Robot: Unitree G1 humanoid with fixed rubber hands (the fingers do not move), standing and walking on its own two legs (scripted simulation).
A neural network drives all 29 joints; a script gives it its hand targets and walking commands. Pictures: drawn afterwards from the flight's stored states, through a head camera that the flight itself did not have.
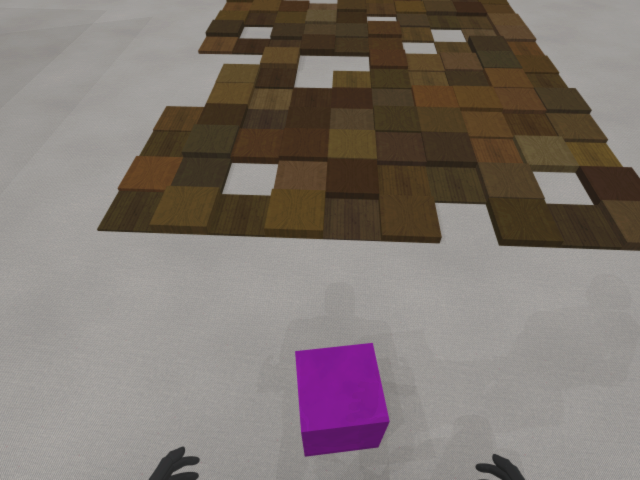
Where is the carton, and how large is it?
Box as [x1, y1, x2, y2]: [295, 343, 389, 456]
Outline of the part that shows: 372,343 295,351 301,434 305,456 378,446 389,421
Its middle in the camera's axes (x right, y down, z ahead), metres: +0.05 +0.46 +1.07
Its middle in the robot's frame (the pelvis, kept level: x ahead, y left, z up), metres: +0.42 -0.02 -0.64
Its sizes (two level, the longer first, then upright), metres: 0.210 0.200 0.250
